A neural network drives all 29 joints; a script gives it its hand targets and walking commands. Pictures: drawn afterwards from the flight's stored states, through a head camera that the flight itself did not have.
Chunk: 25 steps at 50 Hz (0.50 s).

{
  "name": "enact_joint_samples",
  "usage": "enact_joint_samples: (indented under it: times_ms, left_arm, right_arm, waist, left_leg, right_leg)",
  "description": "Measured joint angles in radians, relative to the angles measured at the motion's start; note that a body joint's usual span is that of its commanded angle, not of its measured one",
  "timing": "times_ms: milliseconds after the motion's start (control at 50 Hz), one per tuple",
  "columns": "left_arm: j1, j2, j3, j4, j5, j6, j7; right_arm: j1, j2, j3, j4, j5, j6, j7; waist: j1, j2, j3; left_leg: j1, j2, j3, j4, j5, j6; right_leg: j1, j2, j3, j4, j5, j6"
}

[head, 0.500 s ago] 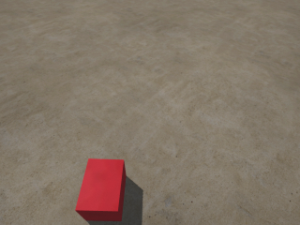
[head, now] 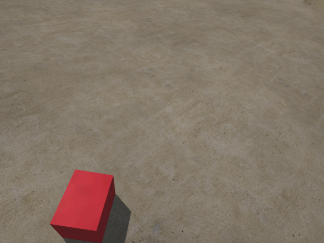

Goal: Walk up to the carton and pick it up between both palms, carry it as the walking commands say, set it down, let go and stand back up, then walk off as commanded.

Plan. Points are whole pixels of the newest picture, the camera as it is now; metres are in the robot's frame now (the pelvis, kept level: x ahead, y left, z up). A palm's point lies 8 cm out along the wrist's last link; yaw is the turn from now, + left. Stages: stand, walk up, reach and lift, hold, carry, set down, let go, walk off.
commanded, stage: walk off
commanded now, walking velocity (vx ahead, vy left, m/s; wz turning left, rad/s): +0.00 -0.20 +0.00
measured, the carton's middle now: (88, 206) +0.45 +0.33 -0.65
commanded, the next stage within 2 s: none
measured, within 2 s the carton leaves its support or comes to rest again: neither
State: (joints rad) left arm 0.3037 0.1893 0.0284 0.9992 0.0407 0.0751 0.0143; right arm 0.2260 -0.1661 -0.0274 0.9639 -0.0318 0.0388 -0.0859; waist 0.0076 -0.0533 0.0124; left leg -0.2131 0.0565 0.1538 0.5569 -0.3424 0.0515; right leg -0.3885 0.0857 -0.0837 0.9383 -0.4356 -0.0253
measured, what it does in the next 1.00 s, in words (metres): steps to the right: right foot, then left foot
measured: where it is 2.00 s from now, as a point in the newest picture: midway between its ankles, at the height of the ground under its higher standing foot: outside the picture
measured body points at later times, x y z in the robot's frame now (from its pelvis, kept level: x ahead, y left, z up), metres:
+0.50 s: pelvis +0.00 -0.16 +0.00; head +0.03 -0.19 +0.45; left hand +0.07 +0.10 -0.12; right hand +0.03 -0.43 -0.16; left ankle -0.05 -0.03 -0.65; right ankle +0.01 -0.25 -0.74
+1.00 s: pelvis +0.00 -0.27 +0.01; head +0.03 -0.24 +0.45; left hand +0.05 -0.01 -0.16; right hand +0.00 -0.54 -0.12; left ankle -0.02 -0.14 -0.74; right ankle -0.01 -0.46 -0.68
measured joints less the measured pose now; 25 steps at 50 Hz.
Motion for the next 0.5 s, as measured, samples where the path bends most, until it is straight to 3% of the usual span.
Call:
enact_joint_samples:
  times_ms: [60,120,160,240,300,320,340,400,460,500]
  left_arm:
    - [-0.020,0.028,0.019,-0.009,0.003,0.002,-0.018]
    - [-0.041,0.059,0.035,-0.022,-0.005,0.004,-0.029]
    - [-0.055,0.075,0.040,-0.030,-0.012,0.009,-0.034]
    - [-0.084,0.081,0.033,-0.050,-0.017,0.016,-0.044]
    - [-0.106,0.074,0.029,-0.068,-0.012,0.010,-0.045]
    - [-0.115,0.066,0.032,-0.069,-0.009,0.002,-0.043]
    - [-0.127,0.048,0.032,-0.068,-0.004,-0.009,-0.040]
    - [-0.129,0.018,0.021,-0.080,0.005,-0.039,-0.028]
    - [-0.110,0.002,0.008,-0.085,0.004,-0.041,-0.012]
    - [-0.095,-0.001,0.003,-0.084,0.001,-0.037,-0.005]
  right_arm:
    - [0.045,-0.012,-0.003,0.015,0.007,-0.006,0.005]
    - [0.066,-0.024,-0.011,0.025,0.006,-0.018,0.010]
    - [0.074,-0.029,-0.017,0.028,0.001,-0.025,0.014]
    - [0.076,-0.046,-0.033,0.029,-0.011,-0.021,0.024]
    - [0.078,-0.070,-0.049,0.029,-0.012,-0.008,0.029]
    - [0.079,-0.084,-0.053,0.030,-0.012,-0.004,0.030]
    - [0.077,-0.103,-0.058,0.031,-0.014,0.001,0.032]
    - [0.073,-0.123,-0.057,0.031,0.000,0.026,0.023]
    - [0.045,-0.123,-0.055,0.022,0.013,0.033,0.025]
    - [0.020,-0.114,-0.051,0.013,0.011,0.032,0.027]
  waist:
    - [-0.012,-0.005,0.010]
    - [-0.020,-0.002,0.027]
    - [-0.026,0.002,0.035]
    - [-0.048,0.023,0.045]
    - [-0.067,0.047,0.044]
    - [-0.070,0.067,0.048]
    - [-0.075,0.104,0.060]
    - [-0.052,0.127,0.060]
    - [-0.027,0.140,0.050]
    - [-0.010,0.138,0.042]
  left_leg:
    - [0.028,0.021,-0.013,-0.064,0.040,-0.025]
    - [0.034,0.051,-0.019,-0.084,0.058,-0.050]
    - [0.031,0.072,-0.020,-0.082,0.060,-0.069]
    - [0.015,0.105,-0.022,-0.057,0.053,-0.110]
    - [-0.009,0.126,-0.030,-0.018,0.037,-0.148]
    - [-0.025,0.140,-0.040,0.014,0.022,-0.152]
    - [-0.050,0.156,-0.070,0.071,-0.028,-0.131]
    - [-0.161,0.077,-0.147,0.379,-0.223,-0.079]
    - [-0.237,0.015,-0.152,0.563,-0.201,-0.055]
    - [-0.252,0.003,-0.114,0.577,-0.163,-0.055]
  right_leg:
    - [-0.056,-0.029,0.093,0.142,0.057,0.047]
    - [-0.071,-0.073,0.151,0.135,0.097,0.090]
    - [-0.063,-0.106,0.158,0.070,0.113,0.113]
    - [0.000,-0.162,0.102,-0.148,0.081,0.131]
    - [0.079,-0.165,0.044,-0.337,0.109,0.116]
    - [0.100,-0.151,0.028,-0.388,0.163,0.090]
    - [0.105,-0.131,0.009,-0.386,0.177,0.065]
    - [0.098,-0.131,-0.005,-0.364,0.151,0.024]
    - [0.117,-0.117,-0.023,-0.410,0.168,0.001]
    - [0.124,-0.101,-0.033,-0.430,0.179,-0.015]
